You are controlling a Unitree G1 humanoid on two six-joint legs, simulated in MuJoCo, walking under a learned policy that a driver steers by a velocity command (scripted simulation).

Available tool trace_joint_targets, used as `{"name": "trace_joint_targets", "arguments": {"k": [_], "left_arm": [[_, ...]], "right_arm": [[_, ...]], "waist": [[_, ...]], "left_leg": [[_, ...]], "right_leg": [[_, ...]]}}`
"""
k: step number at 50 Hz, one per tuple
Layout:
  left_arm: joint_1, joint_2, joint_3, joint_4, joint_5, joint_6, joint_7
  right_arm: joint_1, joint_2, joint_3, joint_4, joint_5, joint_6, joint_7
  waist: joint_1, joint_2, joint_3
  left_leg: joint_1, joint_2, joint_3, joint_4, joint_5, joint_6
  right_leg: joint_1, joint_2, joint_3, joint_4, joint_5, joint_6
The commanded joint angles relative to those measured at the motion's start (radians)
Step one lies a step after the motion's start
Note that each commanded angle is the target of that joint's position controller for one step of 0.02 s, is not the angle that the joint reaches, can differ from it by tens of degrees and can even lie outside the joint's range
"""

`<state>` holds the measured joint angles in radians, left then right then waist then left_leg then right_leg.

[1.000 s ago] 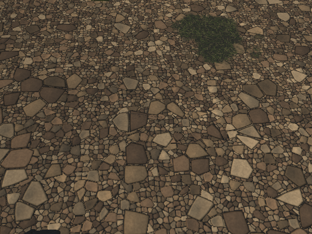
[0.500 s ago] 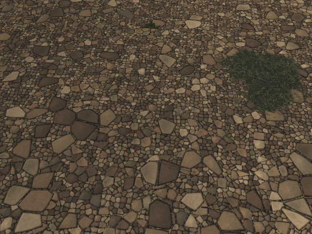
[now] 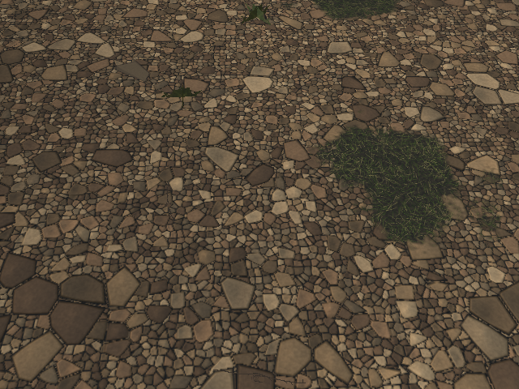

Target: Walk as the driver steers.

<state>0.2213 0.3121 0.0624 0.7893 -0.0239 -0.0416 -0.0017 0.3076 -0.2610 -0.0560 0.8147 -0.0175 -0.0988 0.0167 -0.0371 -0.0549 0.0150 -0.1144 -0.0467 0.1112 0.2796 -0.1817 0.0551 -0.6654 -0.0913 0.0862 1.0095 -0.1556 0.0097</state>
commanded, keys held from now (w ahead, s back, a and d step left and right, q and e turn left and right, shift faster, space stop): w+e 0.02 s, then e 0.66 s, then no key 0.32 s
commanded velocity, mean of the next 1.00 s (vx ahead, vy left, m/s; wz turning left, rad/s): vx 0.13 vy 0.00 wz -0.46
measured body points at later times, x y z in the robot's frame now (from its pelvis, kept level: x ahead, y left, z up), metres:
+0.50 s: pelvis +0.18 -0.04 -0.01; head +0.24 -0.06 +0.43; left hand +0.40 +0.20 -0.10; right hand +0.27 -0.35 -0.12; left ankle +0.27 +0.13 -0.69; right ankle +0.25 -0.13 -0.75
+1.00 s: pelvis +0.24 +0.00 -0.01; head +0.27 +0.01 +0.44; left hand +0.50 +0.17 -0.12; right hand +0.22 -0.29 -0.11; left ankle +0.31 +0.10 -0.75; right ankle +0.15 -0.12 -0.72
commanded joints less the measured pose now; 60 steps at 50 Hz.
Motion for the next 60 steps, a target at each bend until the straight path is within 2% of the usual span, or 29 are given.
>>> {"name": "trace_joint_targets", "arguments": {"k": [1,7,9,11,12,13,14,15,16,17,19,21,25,29,32,34,35,36,37,38,40,46,49,51,52,53,54,56,60], "left_arm": [[0.003,0.031,0.008,-0.054,0.003,-0.007,-0.008],[-0.152,0.008,-0.001,-0.148,0.018,-0.012,-0.052],[-0.119,0.04,0.014,-0.164,0.022,-0.008,-0.065],[0.035,0.098,0.046,-0.138,0.023,-0.008,-0.066],[0.138,0.149,0.069,-0.117,0.026,-0.009,-0.049],[0.153,0.246,0.084,-0.126,0.027,0.0,-0.022],[0.118,0.271,0.078,-0.176,0.042,-0.003,-0.024],[0.09,0.199,0.066,-0.2,0.034,0.004,-0.028],[0.029,0.159,0.054,-0.206,0.022,0.007,-0.026],[-0.01,0.13,0.047,-0.204,0.009,0.013,-0.02],[-0.054,0.121,0.043,-0.216,0.021,0.027,-0.01],[-0.07,0.135,0.051,-0.224,0.034,0.032,-0.003],[-0.064,0.158,0.061,-0.228,0.02,0.05,0.025],[-0.075,0.153,0.061,-0.237,0.021,0.071,0.034],[-0.062,0.146,0.061,-0.238,0.018,0.079,0.031],[-0.078,0.134,0.057,-0.243,0.006,0.088,0.033],[-0.044,0.098,0.045,-0.239,0.006,0.089,0.035],[0.02,0.049,0.034,-0.247,0.011,0.085,0.032],[-0.017,0.125,0.055,-0.259,0.023,0.068,0.031],[-0.005,0.173,0.072,-0.235,0.02,0.066,0.03],[0.026,0.14,0.07,-0.187,0.02,0.086,0.04],[-0.051,0.024,0.021,-0.205,0.017,0.09,0.034],[-0.059,0.041,0.022,-0.198,0.009,0.086,0.026],[-0.005,0.039,0.023,-0.162,0.014,0.083,0.022],[-0.003,0.06,0.024,-0.16,0.023,0.081,0.023],[0.011,0.108,0.029,-0.167,0.032,0.082,0.03],[-0.017,0.145,0.038,-0.15,0.039,0.084,0.031],[-0.049,0.028,0.009,-0.153,0.05,0.071,0.014],[-0.031,0.039,0.005,-0.126,0.043,0.048,0.016]], "right_arm": [[-0.078,-0.139,-0.032,-0.056,0.001,-0.021,-0.013],[-0.031,-0.187,-0.04,-0.015,0.021,0.023,-0.043],[-0.049,-0.209,-0.049,-0.019,0.034,0.046,-0.054],[-0.079,-0.215,-0.054,-0.034,0.041,0.066,-0.067],[-0.071,-0.196,-0.046,-0.041,0.038,0.066,-0.067],[0.017,-0.093,-0.014,-0.066,-0.02,0.055,-0.055],[0.093,-0.088,0.005,-0.085,-0.014,0.039,-0.034],[0.012,-0.18,-0.019,-0.073,0.014,0.034,-0.021],[-0.069,-0.177,-0.019,-0.103,0.033,0.038,-0.022],[-0.091,-0.16,-0.018,-0.094,0.021,0.048,-0.036],[-0.086,-0.165,-0.026,-0.1,0.011,0.076,-0.049],[-0.06,-0.134,-0.02,-0.094,0.007,0.085,-0.055],[-0.104,-0.122,-0.015,-0.103,0.007,0.094,-0.063],[-0.16,-0.122,-0.017,-0.124,0.014,0.09,-0.055],[-0.16,-0.131,-0.022,-0.131,0.02,0.07,-0.042],[-0.101,-0.135,-0.032,-0.115,0.022,0.059,-0.033],[-0.069,-0.185,-0.046,-0.111,0.008,0.058,-0.034],[-0.118,-0.279,-0.064,-0.129,-0.017,0.07,-0.04],[-0.11,-0.249,-0.062,-0.134,-0.043,0.072,-0.036],[-0.151,-0.201,-0.048,-0.155,-0.033,0.07,-0.039],[-0.207,-0.145,-0.032,-0.164,0.004,0.072,-0.041],[-0.172,-0.124,-0.018,-0.138,0.007,0.089,-0.044],[-0.128,-0.168,-0.029,-0.119,0.017,0.1,-0.038],[-0.128,-0.156,-0.022,-0.105,0.033,0.1,-0.035],[-0.09,-0.146,-0.017,-0.09,0.034,0.09,-0.033],[-0.084,-0.125,-0.007,-0.093,0.013,0.075,-0.026],[-0.057,-0.079,0.004,-0.096,-0.003,0.059,-0.017],[-0.155,-0.107,0.001,-0.086,-0.012,0.059,-0.018],[-0.146,-0.101,-0.001,-0.059,-0.001,0.077,-0.03]], "waist": [[0.028,0.109,0.021],[-0.018,0.11,0.033],[0.013,0.135,-0.001],[0.096,0.13,-0.083],[0.15,0.07,-0.142],[0.081,-0.171,-0.247],[0.045,-0.217,-0.44],[0.111,-0.03,-0.453],[0.096,0.004,-0.32],[0.066,0.081,-0.215],[0.018,0.019,-0.141],[0.001,-0.019,-0.143],[0.02,-0.037,-0.183],[0.043,-0.088,-0.143],[0.051,-0.116,-0.138],[0.01,-0.112,-0.133],[0.015,-0.041,-0.146],[0.089,0.247,-0.12],[0.047,0.343,-0.1],[0.054,0.247,-0.089],[0.069,0.175,-0.064],[0.025,0.25,-0.081],[-0.003,0.279,-0.082],[0.033,0.244,-0.066],[0.027,0.212,-0.07],[0.014,0.114,-0.11],[-0.04,-0.078,-0.123],[0.016,-0.042,-0.08],[0.016,-0.033,-0.003]], "left_leg": [[-0.015,0.265,-0.088,-0.164,0.263,0.129],[0.089,0.28,0.037,-0.032,0.594,0.086],[0.149,0.296,0.042,0.074,0.749,0.066],[0.141,0.269,0.057,0.311,0.841,0.029],[0.05,0.206,0.077,0.532,0.687,-0.021],[-0.254,0.097,0.07,0.865,-0.102,-0.083],[-0.509,-0.061,-0.119,1.157,-0.563,-0.122],[-0.532,0.015,-0.24,1.177,-0.474,-0.104],[-0.57,0.044,-0.218,1.119,-0.384,-0.092],[-0.569,0.08,-0.206,1.038,-0.326,-0.099],[-0.456,0.096,-0.201,0.92,-0.264,-0.107],[-0.399,0.075,-0.182,0.818,-0.242,-0.123],[-0.379,0.057,-0.201,0.664,-0.151,-0.148],[-0.337,0.036,-0.212,0.524,-0.111,-0.143],[-0.288,0.019,-0.212,0.388,-0.134,-0.121],[-0.162,0.024,-0.191,0.165,-0.02,-0.09],[-0.064,0.144,-0.27,0.085,0.026,-0.046],[0.0,0.363,-0.51,0.042,0.185,0.079],[-0.072,0.459,-0.671,0.003,0.247,0.212],[-0.089,0.425,-0.604,0.02,0.241,0.211],[-0.081,0.31,-0.432,0.06,0.229,0.132],[-0.016,0.237,-0.292,0.08,0.282,0.133],[-0.014,0.259,-0.325,0.096,0.294,0.151],[-0.051,0.242,-0.315,0.124,0.302,0.121],[-0.099,0.232,-0.313,0.126,0.268,0.077],[-0.164,0.197,-0.269,0.175,0.184,0.017],[-0.175,0.103,-0.161,0.175,0.024,-0.045],[-0.098,0.089,-0.141,0.178,-0.001,-0.097],[-0.091,0.092,-0.145,0.176,0.037,-0.084]], "right_leg": [[-0.013,-0.021,0.023,-0.134,0.178,0.003],[0.064,0.032,-0.107,-0.388,0.231,-0.023],[0.105,0.068,-0.135,-0.407,0.119,-0.054],[0.282,0.13,-0.164,-0.467,0.089,-0.098],[0.464,0.131,-0.121,-0.565,0.28,-0.135],[0.771,-0.103,0.173,-0.454,0.796,-0.239],[0.987,-0.315,0.621,-0.525,0.808,-0.472],[0.929,-0.256,0.511,-0.57,0.666,-0.424],[0.805,-0.202,0.392,-0.592,0.545,-0.369],[0.666,-0.151,0.319,-0.623,0.446,-0.319],[0.449,-0.095,0.273,-0.678,0.335,-0.288],[0.374,-0.065,0.238,-0.688,0.369,-0.284],[0.366,-0.043,0.258,-0.678,0.206,-0.258],[0.332,-0.016,0.32,-0.69,-0.058,-0.223],[0.382,-0.022,0.389,-0.65,-0.015,-0.211],[0.367,0.012,0.397,-0.59,0.015,-0.171],[0.309,0.062,0.338,-0.497,-0.093,-0.118],[0.143,0.227,0.135,-0.287,-0.364,-0.05],[0.068,0.236,0.078,-0.056,-0.485,-0.002],[0.078,0.205,0.11,0.078,-0.427,0.014],[0.074,0.2,0.095,0.173,-0.33,0.048],[0.225,0.127,-0.008,-0.157,-0.28,0.091],[0.344,0.116,-0.065,-0.384,-0.248,0.079],[0.466,0.123,-0.083,-0.649,-0.042,0.042],[0.55,0.094,-0.036,-0.697,0.053,0.011],[0.65,0.0,0.056,-0.652,0.235,-0.023],[0.607,-0.046,0.094,-0.589,0.237,-0.089],[0.481,-0.013,0.085,-0.623,0.004,-0.089],[0.411,0.019,0.064,-0.626,-0.032,-0.048]]}}
Keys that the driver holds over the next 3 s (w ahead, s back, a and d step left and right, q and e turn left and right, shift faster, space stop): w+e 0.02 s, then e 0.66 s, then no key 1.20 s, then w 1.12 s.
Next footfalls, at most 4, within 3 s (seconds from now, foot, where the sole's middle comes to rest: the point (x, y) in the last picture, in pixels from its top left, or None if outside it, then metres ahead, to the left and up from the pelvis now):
0.24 right None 0.29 -0.14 -0.78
0.70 left None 0.35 0.08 -0.78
1.04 right None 0.19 -0.13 -0.78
2.58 right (373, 362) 0.56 -0.31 -0.78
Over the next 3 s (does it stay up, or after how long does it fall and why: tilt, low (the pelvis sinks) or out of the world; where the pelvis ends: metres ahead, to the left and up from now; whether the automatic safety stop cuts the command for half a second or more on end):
stays up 0.65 -0.26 0.00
